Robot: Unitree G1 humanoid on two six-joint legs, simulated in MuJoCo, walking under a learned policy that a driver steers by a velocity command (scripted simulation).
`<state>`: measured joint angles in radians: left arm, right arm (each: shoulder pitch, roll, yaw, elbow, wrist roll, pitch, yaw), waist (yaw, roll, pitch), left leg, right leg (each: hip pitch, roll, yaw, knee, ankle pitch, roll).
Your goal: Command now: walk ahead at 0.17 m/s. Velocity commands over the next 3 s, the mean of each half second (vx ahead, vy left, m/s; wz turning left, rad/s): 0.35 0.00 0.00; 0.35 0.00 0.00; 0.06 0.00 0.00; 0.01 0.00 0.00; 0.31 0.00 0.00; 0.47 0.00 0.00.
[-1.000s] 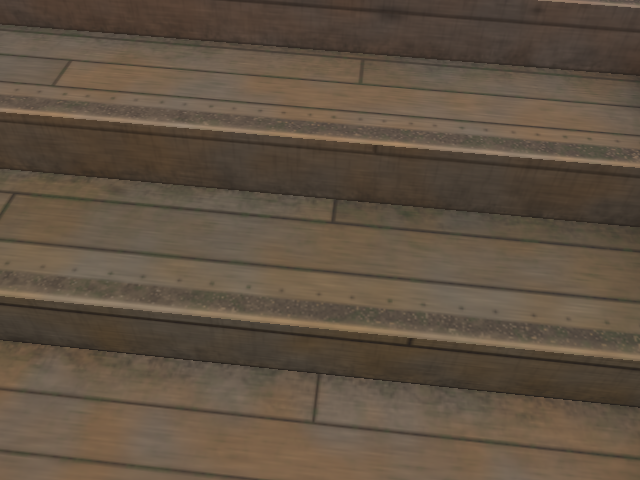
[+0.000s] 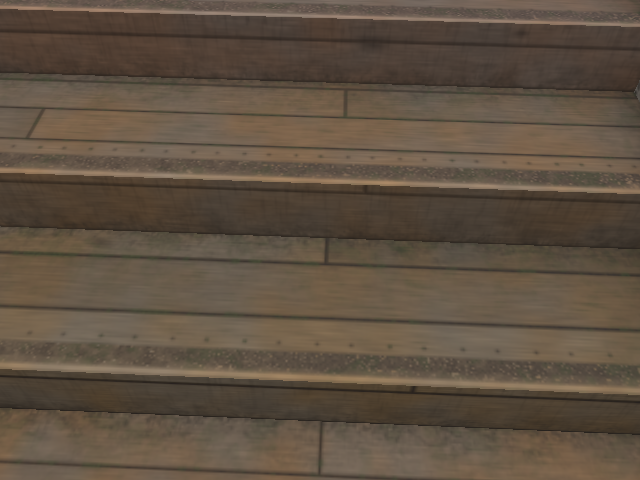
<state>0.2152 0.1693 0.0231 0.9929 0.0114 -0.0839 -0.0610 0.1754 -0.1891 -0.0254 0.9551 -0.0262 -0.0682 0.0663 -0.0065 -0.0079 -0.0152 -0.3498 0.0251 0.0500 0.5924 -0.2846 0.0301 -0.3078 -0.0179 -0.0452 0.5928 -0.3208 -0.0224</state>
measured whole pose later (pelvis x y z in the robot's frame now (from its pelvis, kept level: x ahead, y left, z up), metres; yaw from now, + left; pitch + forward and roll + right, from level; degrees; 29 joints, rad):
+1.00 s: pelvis +0.38 -0.03 +0.16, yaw +0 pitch +5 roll -1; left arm 0.48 0.09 -0.05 1.15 0.12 -0.10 -0.02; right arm 0.07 -0.17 0.02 0.86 -0.01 -0.04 0.05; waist 0.05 0.02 -0.11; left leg -1.28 0.04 -0.05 2.04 -0.29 0.14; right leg -0.23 0.04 -0.12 0.42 -0.28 -0.07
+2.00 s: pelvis +0.59 +0.02 +0.31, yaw +0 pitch +1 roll +0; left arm 0.04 0.19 0.05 0.94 -0.01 -0.09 -0.07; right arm 0.03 -0.18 -0.02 0.88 -0.01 -0.11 0.07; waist 0.01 0.00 0.01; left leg -0.29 0.04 0.12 0.48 -0.20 0.02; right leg -0.29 -0.02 -0.01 0.51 -0.23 0.00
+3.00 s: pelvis +0.99 +0.04 +0.43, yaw +0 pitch +6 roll +3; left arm 0.21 0.24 0.02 0.95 0.06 -0.05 -0.08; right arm 0.36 -0.19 0.00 1.10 -0.05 -0.05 0.05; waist -0.03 -0.05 -0.13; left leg -0.52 -0.08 0.09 0.78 -0.37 0.07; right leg -0.95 0.04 0.22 1.91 0.02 -0.25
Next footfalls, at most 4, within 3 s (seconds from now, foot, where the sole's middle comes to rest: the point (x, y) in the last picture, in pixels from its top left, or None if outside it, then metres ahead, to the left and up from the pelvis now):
0.62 right None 0.37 -0.11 -0.61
1.22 left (257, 333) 0.66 0.14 -0.46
1.64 right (389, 337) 0.65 -0.10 -0.46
2.80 left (267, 131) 1.05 0.13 -0.31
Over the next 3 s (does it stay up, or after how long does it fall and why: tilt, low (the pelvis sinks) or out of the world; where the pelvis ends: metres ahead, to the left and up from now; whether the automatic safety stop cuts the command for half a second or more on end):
stays up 0.99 0.04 0.43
